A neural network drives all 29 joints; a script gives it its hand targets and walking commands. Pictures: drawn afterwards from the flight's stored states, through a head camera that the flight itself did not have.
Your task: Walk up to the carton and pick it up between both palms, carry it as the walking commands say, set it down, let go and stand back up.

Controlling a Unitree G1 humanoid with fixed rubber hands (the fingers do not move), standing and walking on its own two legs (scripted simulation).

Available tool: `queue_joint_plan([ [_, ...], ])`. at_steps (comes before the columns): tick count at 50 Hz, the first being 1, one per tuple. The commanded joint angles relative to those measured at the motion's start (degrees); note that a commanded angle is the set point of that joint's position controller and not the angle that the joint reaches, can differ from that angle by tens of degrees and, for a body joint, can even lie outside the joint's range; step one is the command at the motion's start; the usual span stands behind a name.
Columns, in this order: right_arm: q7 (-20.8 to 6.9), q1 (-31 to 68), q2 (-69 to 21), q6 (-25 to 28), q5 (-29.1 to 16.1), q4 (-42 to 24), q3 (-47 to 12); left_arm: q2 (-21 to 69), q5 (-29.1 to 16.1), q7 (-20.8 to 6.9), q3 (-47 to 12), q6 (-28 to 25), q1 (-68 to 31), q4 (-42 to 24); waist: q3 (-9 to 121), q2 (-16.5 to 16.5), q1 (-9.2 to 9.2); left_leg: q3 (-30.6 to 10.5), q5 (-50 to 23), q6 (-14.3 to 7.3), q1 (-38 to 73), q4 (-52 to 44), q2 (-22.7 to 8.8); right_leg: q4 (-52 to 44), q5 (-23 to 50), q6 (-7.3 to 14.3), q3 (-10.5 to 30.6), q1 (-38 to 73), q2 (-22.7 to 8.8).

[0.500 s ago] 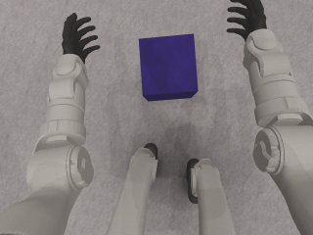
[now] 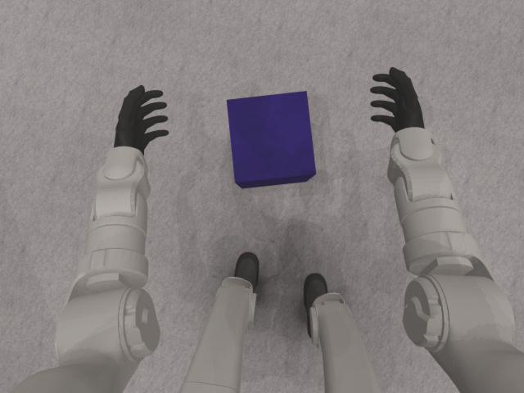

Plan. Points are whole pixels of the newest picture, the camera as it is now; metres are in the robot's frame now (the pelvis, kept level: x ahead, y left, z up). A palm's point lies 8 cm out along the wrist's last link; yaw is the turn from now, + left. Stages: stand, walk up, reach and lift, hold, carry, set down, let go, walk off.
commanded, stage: let go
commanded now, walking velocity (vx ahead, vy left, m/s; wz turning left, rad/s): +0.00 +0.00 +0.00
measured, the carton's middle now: (270, 145) +0.53 +0.06 -0.59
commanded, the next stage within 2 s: stand in 1.12 s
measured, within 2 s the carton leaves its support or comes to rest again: neither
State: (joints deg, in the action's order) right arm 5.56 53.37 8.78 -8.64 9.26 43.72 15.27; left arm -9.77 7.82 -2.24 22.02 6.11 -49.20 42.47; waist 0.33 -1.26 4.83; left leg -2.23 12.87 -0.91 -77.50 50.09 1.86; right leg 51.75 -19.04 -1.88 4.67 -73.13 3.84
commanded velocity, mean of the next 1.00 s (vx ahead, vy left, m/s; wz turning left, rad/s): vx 0.00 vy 0.00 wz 0.00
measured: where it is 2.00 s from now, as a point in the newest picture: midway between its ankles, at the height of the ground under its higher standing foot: (280, 307)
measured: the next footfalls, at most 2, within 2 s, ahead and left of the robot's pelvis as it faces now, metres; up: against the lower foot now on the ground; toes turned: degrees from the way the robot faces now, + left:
none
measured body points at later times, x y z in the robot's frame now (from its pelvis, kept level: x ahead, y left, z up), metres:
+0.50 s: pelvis +0.04 -0.01 +0.07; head +0.15 -0.01 +0.50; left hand +0.24 +0.23 -0.02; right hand +0.31 -0.22 -0.02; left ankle +0.07 +0.10 -0.66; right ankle +0.02 -0.13 -0.66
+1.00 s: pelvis +0.07 -0.02 +0.08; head +0.08 -0.01 +0.53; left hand +0.23 +0.22 +0.00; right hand +0.25 -0.24 +0.01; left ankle +0.07 +0.10 -0.66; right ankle +0.02 -0.13 -0.66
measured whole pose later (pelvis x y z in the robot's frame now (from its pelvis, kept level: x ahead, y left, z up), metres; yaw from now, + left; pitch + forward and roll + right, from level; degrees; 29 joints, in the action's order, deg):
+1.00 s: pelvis +0.07 -0.02 +0.08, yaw +2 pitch -4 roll +1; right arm -3.2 -11.9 11.5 -6.1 -0.2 25.8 1.7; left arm -12.1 0.9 -3.5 2.9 9.2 12.6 22.2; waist -5.8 -2.0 0.2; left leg -3.2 13.8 -0.2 -7.5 25.4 2.5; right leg 25.8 -19.0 0.8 4.7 -2.6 1.5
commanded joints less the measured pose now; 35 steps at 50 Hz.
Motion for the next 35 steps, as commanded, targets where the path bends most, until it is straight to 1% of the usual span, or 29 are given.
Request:
queue_joint_plan([
  [1,1.14,1.34,3.34,1.43,-1.38,-13.52,-1.67,-7.55,-1.76,-1.68,-3.53,-1.11,1.69,-10.79,62.01,-0.22,2.04,0.86,-38.51,1.35,54.44,-0.03,-0.27,-4.53,24.36,-1.26,-4.95,20.38,1.66],
  [2,1.08,-1.42,2.11,1.57,-2.2,-13.74,-2.54,-6.96,-2.32,-2.12,-4.65,-1.2,3.88,-11.85,60.14,1.38,2.19,0.12,-40.48,1.19,56.49,-0.4,-0.47,-5.31,23.82,-0.93,-4.71,18.36,1.53],
  [3,0.92,-6.08,1.99,1.78,-1.81,-13.77,-2.16,-6.8,-1.73,-2.46,-4.89,-1.13,9.06,-11.78,58.75,2.07,2.21,-0.53,-41.35,1.2,59.07,-0.58,-0.87,-6.36,22.69,-0.83,-4.67,16.97,1.57],
  [4,0.58,-5.36,2.04,2.05,-2.53,-13.75,-2.96,-6.54,-2.89,-2.74,-6.05,-1.37,7.08,-13.01,54.25,2.89,2.35,-1.22,-39.3,1.52,59.15,-1.53,-1.15,-8.06,19.14,-0.66,-4.29,14.69,1.24],
  [5,0.26,-12.74,0.36,2.54,-1.57,-12.91,-3.1,-5.47,-2.13,-3.06,-7.14,-1.52,14.89,-11.82,51.58,1.29,1.3,-1.8,-39.97,1.25,60.41,-2.55,-1.18,-8.76,19.65,-0.87,-5.09,15.48,1.27],
  [6,-0.36,-10.21,1.57,3.12,-2.48,-12.02,-2.96,-5.21,-3.11,-3.38,-7.36,-1.75,11.81,-11.41,46.63,2.72,1.62,-1.88,-36.01,1.34,58.13,-3.19,-1.2,-9.79,15.77,-0.44,-4.13,12.74,0.99],
  [9,-1.37,-21.1,1.62,4.18,-1.74,-12.09,-2.73,-4.43,-3.49,-3.71,-9.62,-2.67,21.87,-11.04,44.0,1.11,0.14,-2.38,-33.16,1.85,59.21,-6.0,-1.66,-11.79,14.5,-0.27,-4.3,20.05,0.8],
  [10,-1.77,-21.97,2.68,4.47,-1.7,-12.28,-3.02,-4.54,-3.76,-3.6,-10.06,-3.11,24.3,-11.12,40.95,0.5,0.68,-2.41,-30.84,1.97,58.47,-6.82,-1.69,-12.45,12.39,-0.08,-4.07,20.68,0.7],
  [11,-1.93,-26.1,2.22,4.94,-1.82,-12.12,-3.1,-3.97,-3.75,-3.66,-11.16,-3.58,27.32,-11.5,39.56,0.79,-0.12,-2.38,-30.29,2.09,59.55,-8.35,-1.73,-13.6,13.03,-0.04,-4.19,23.83,0.59],
  [12,-2.26,-28.51,3.05,5.22,-1.7,-12.49,-2.83,-4.79,-4.17,-3.5,-11.33,-4.05,30.44,-12.13,38.97,0.56,0.06,-2.59,-29.75,2.37,60.76,-9.33,-1.82,-14.42,12.52,0.04,-4.01,26.44,0.49],
  [13,-2.5,-31.23,3.38,5.91,-2.51,-13.07,-3.6,-5.06,-4.67,-3.46,-12.18,-4.56,32.41,-13.52,36.92,1.62,-0.54,-2.07,-28.26,2.49,61.88,-10.42,-1.8,-15.59,12.37,0.19,-3.88,28.43,0.46],
  [14,-2.71,-31.49,4.1,6.19,-2.62,-12.77,-3.65,-4.68,-5.33,-3.31,-12.88,-4.91,33.39,-13.28,33.06,1.35,-0.63,-2.09,-25.96,2.54,61.5,-11.57,-1.89,-16.73,10.7,0.41,-3.82,28.78,0.16],
  [17,-3.57,-37.39,4.1,7.49,-4.68,-14.63,-5.85,-4.94,-7.14,-2.77,-15.16,-6.05,39.43,-16.87,29.1,3.47,-1.0,-1.21,-23.49,2.92,65.09,-14.24,-1.87,-19.44,9.82,0.71,-3.4,34.89,-0.14],
  [18,-3.83,-39.71,3.74,7.89,-5.17,-15.42,-6.96,-5.19,-7.72,-2.57,-15.48,-6.26,40.88,-18.52,28.43,3.26,-1.36,-0.75,-21.38,2.83,66.28,-15.3,-1.61,-20.56,9.05,0.87,-3.26,37.39,-0.48],
  [19,-4.05,-38.86,4.47,8.05,-6.23,-15.27,-7.12,-5.01,-8.03,-2.36,-15.59,-6.33,40.24,-18.49,24.64,4.6,-1.37,-0.65,-19.81,2.69,65.44,-15.98,-1.59,-20.9,8.07,0.9,-3.18,37.03,-0.66],
  [20,-4.42,-42.13,4.61,8.16,-6.18,-15.68,-6.96,-5.4,-8.15,-2.07,-16.03,-6.37,43.99,-18.79,23.06,4.62,-2.07,-0.51,-18.37,2.67,66.34,-16.79,-1.64,-21.94,7.53,1.02,-3.06,38.5,-0.96],
  [21,-4.64,-44.15,4.65,8.36,-6.36,-17.07,-7.98,-5.73,-8.79,-1.99,-16.54,-6.54,45.9,-20.97,22.86,4.0,-2.11,-0.18,-18.07,2.62,67.42,-17.7,-1.26,-22.66,8.16,1.15,-3.09,41.64,-1.2],
  [22,-4.97,-45.58,5.09,8.38,-6.64,-17.08,-8.35,-5.9,-8.61,-1.82,-16.42,-6.25,47.91,-20.63,20.88,4.16,-2.05,0.09,-15.77,2.54,67.61,-18.27,-1.09,-23.63,7.38,1.37,-2.87,43.0,-1.61],
  [23,-5.36,-46.65,5.26,8.34,-6.79,-16.93,-8.61,-6.53,-8.61,-1.68,-16.24,-6.12,48.76,-20.87,17.84,3.19,-2.38,0.08,-13.81,2.51,67.75,-19.34,-1.09,-24.64,6.16,1.39,-2.94,43.78,-1.71],
  [24,-5.61,-48.93,5.06,8.35,-6.82,-17.45,-9.33,-6.77,-8.33,-1.59,-16.31,-5.93,52.0,-21.23,16.61,2.77,-1.92,0.63,-13.08,2.49,68.27,-20.26,-0.45,-25.59,6.65,1.29,-3.0,47.16,-1.99],
  [25,-5.89,-50.33,5.21,8.35,-6.84,-18.5,-9.5,-7.16,-8.61,-1.62,-16.49,-5.61,52.59,-21.77,16.25,2.08,-2.46,0.92,-12.09,2.41,69.55,-21.06,-0.42,-26.47,7.0,1.19,-2.98,48.61,-2.05],
  [26,-6.08,-52.62,6.38,8.32,-6.42,-18.98,-9.17,-7.18,-8.11,-1.59,-15.98,-5.37,55.34,-22.07,14.17,1.34,-2.35,1.26,-11.27,2.24,69.98,-21.72,-0.02,-27.74,6.91,1.16,-2.74,49.62,-2.68],
  [27,-6.28,-53.96,6.05,8.19,-6.82,-18.81,-9.64,-7.45,-8.44,-1.81,-16.66,-5.31,55.97,-22.36,12.72,-0.04,-3.02,1.32,-10.38,2.07,70.69,-22.46,0.39,-28.45,7.52,1.01,-2.78,50.85,-2.79],
  [28,-6.49,-54.08,5.9,8.17,-6.89,-19.64,-10.38,-7.32,-8.54,-1.89,-16.94,-4.95,56.29,-22.09,10.72,-1.7,-2.42,1.29,-9.07,1.61,71.25,-22.71,0.4,-29.32,6.64,0.94,-2.47,50.92,-3.1],
  [29,-6.63,-54.98,6.5,7.72,-6.8,-20.84,-10.36,-7.1,-8.28,-2.08,-16.87,-4.57,57.1,-22.3,8.98,-1.56,-2.49,1.7,-7.36,1.71,71.68,-23.43,0.39,-30.35,5.82,0.92,-2.77,52.44,-3.48],
  [30,-6.7,-56.38,6.33,7.48,-7.07,-21.05,-10.78,-7.47,-8.56,-2.34,-17.16,-4.33,57.03,-22.68,6.41,-2.79,-3.49,1.7,-7.11,1.53,71.55,-24.03,0.4,-31.05,6.2,0.72,-2.44,52.67,-3.67],
  [32,-6.99,-57.96,7.32,6.66,-7.04,-22.05,-10.83,-7.44,-8.85,-2.69,-17.21,-3.52,58.78,-23.01,2.91,-3.7,-3.71,1.69,-6.59,1.5,73.75,-24.66,1.02,-32.93,6.04,0.93,-2.28,53.15,-4.06],
  [33,-7.27,-59.34,7.01,6.25,-7.24,-21.91,-11.46,-7.54,-8.85,-2.72,-17.7,-3.09,58.56,-23.5,1.14,-4.9,-3.75,1.82,-5.43,1.31,75.13,-24.69,1.14,-33.8,5.04,0.89,-2.27,52.07,-4.26],
  [35,-7.72,-59.94,6.95,5.23,-7.8,-22.63,-11.72,-7.17,-8.7,-2.81,-18.35,-2.03,59.37,-23.69,-1.97,-4.18,-4.01,1.52,-5.12,1.37,78.38,-24.76,1.16,-34.8,3.41,1.3,-2.14,51.21,-4.63],
])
